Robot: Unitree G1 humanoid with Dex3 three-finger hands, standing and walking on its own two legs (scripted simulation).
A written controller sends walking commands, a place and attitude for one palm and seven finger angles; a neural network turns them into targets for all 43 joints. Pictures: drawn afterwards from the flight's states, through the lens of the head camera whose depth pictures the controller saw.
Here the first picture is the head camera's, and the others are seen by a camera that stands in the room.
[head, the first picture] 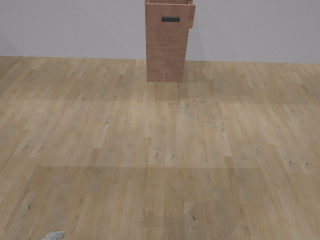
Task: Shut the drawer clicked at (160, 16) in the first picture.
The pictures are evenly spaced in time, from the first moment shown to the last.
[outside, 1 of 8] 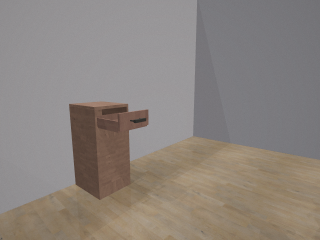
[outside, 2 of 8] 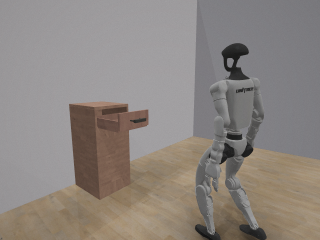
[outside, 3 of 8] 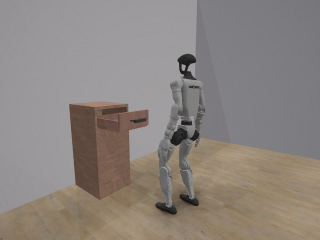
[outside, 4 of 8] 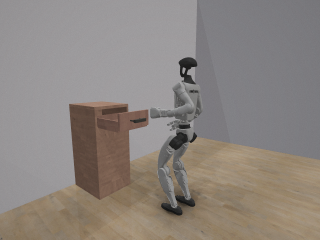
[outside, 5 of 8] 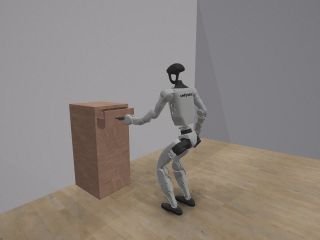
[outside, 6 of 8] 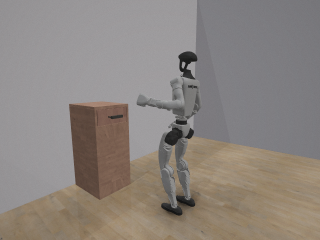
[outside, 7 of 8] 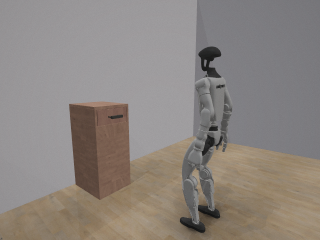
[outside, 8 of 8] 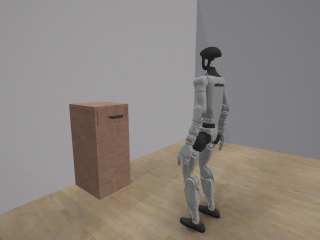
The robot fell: no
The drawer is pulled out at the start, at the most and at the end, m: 0.30 0.30 0.00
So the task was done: yes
